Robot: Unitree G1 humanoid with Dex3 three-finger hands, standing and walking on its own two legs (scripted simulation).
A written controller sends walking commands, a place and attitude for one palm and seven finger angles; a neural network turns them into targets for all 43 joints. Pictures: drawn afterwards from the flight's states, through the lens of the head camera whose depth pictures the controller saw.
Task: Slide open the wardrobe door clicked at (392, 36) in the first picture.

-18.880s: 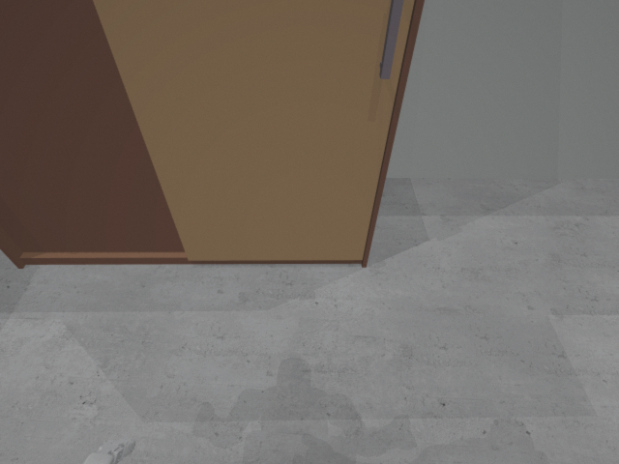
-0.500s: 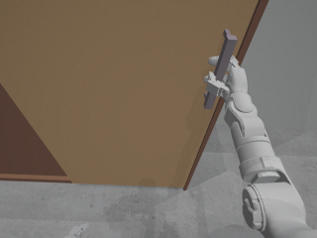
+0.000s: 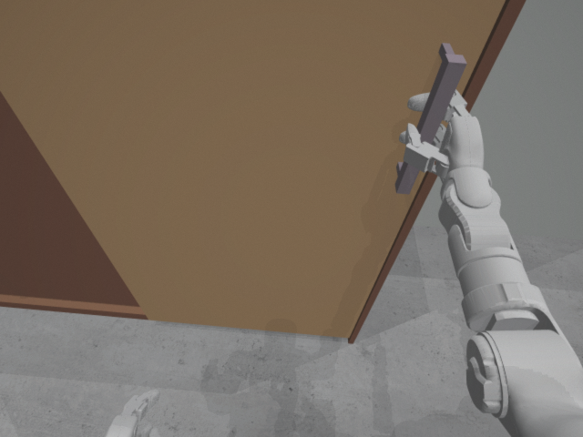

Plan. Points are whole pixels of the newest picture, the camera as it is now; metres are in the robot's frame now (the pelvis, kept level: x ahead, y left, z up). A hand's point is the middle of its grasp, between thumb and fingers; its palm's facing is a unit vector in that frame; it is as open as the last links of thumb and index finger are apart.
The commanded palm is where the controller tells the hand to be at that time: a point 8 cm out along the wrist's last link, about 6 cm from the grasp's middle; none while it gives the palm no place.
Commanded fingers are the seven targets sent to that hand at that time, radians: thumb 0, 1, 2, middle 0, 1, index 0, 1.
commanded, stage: step sideways, sliding the door along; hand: right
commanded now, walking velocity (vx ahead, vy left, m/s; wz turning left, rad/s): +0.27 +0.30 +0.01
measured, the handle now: (422, 126) +0.51 -0.14 +0.17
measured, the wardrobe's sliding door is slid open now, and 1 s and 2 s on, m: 0.00 0.08 0.35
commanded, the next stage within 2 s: none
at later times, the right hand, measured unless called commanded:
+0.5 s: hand (398, 145) +0.47 -0.10 +0.17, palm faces +0.25 +0.97 -0.07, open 6.2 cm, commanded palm +0.44 -0.08 +0.18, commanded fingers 0.00 -0.90 -0.90 0.45 1.40 0.45 1.40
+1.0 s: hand (341, 137) +0.47 -0.02 +0.17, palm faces +0.42 +0.91 -0.02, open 6.7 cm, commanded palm +0.44 +0.02 +0.17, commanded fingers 0.00 -0.90 -0.90 0.45 1.40 0.45 1.40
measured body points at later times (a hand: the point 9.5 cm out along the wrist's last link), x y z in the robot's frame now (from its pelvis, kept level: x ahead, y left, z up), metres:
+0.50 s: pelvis +0.04 +0.09 -0.01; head +0.12 +0.08 +0.43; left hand +0.24 +0.30 -0.13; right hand +0.45 -0.15 +0.18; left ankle +0.05 +0.22 -0.66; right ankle +0.01 -0.06 -0.73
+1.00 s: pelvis +0.14 +0.21 -0.01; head +0.24 +0.17 +0.43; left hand +0.39 +0.38 -0.11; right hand +0.45 -0.07 +0.17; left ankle +0.18 +0.36 -0.66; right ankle +0.08 +0.09 -0.73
